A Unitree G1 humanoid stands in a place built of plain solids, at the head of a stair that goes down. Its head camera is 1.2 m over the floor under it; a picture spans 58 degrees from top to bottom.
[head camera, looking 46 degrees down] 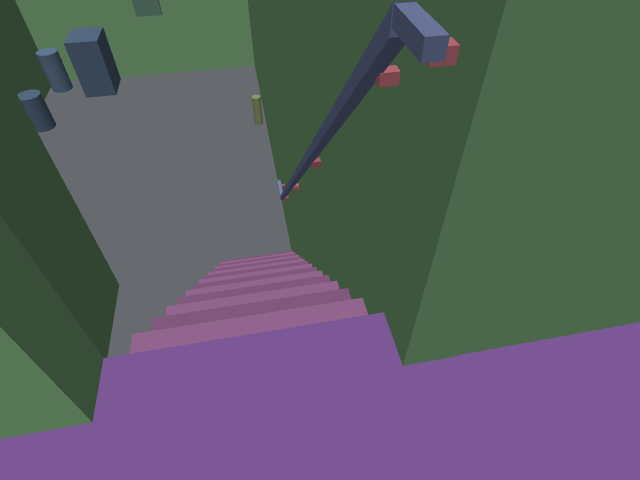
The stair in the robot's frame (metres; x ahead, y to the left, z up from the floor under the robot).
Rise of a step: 0.20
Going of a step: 0.21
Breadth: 0.89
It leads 11 degrees to the left of straight ahead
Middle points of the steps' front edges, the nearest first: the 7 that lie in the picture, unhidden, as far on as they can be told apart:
0.74 0.22 0.00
0.95 0.26 -0.20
1.16 0.30 -0.41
1.36 0.34 -0.61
1.57 0.38 -0.81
1.78 0.42 -1.02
1.98 0.46 -1.22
